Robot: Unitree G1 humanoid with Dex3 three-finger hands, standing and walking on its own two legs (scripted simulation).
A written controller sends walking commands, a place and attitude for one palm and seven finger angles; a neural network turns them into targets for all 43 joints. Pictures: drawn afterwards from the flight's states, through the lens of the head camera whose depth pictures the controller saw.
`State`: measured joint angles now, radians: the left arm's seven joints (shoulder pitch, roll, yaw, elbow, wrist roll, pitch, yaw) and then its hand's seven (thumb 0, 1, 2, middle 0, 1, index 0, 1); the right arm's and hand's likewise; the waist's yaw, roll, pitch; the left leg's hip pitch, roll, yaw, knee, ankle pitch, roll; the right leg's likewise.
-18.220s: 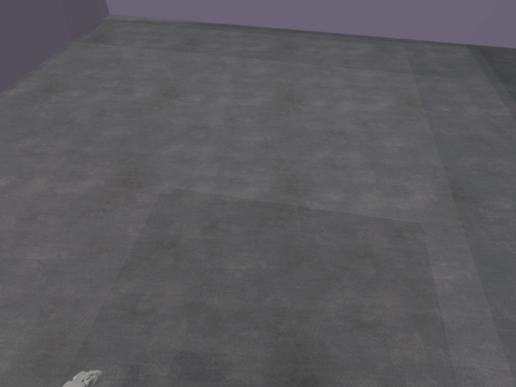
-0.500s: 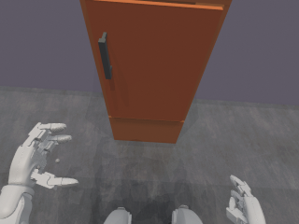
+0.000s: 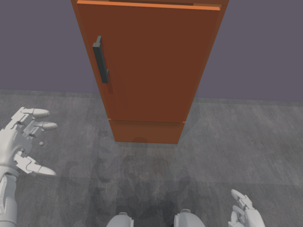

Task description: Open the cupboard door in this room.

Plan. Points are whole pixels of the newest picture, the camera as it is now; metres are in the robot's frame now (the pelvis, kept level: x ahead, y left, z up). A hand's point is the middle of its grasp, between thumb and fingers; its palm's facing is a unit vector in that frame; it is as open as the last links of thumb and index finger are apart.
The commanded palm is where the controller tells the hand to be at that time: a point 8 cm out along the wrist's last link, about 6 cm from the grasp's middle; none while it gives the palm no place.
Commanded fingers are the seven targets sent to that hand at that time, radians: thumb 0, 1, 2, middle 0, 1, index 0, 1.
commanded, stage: raise the hand with hooked fingers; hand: left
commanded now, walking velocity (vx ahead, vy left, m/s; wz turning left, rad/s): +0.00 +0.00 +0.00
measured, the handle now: (102, 60) +0.61 +0.20 +0.04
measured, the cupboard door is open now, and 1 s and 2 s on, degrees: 0 0 0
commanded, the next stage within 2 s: move the hooked fingers beside the handle in 0.42 s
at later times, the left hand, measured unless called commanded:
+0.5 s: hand (44, 146) +0.29 +0.27 +0.06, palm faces +0.03 -1.00 -0.05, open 14.0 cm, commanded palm +0.26 +0.32 +0.06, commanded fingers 0.00 -0.50 0.30 -0.30 -1.20 -0.30 -1.20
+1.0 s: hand (57, 118) +0.36 +0.27 +0.06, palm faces +0.03 -1.00 -0.03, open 14.0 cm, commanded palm +0.34 +0.31 +0.06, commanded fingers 0.00 -0.50 0.30 -0.30 -1.20 -0.30 -1.20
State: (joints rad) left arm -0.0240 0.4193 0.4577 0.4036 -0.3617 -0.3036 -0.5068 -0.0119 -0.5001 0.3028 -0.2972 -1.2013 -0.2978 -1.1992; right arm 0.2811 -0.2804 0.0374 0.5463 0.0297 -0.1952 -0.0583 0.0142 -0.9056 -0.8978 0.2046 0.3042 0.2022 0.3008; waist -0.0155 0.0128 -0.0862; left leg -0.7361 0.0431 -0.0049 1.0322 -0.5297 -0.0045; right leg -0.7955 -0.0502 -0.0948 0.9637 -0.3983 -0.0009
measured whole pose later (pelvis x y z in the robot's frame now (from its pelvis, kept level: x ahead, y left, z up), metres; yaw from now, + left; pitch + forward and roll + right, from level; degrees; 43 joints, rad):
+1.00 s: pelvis -0.01 +0.00 +0.00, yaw -1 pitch +15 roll -1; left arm -0.37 0.48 0.49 0.75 -0.27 -0.35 -0.50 -0.01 -0.50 0.30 -0.30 -1.20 -0.30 -1.20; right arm 0.31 -0.28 0.04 0.57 0.02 -0.14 -0.06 0.01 -0.91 -0.90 0.20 0.30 0.20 0.30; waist -0.06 0.00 -0.09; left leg -0.80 0.05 0.01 1.04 -0.51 -0.01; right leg -0.87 -0.04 -0.08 0.98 -0.38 -0.01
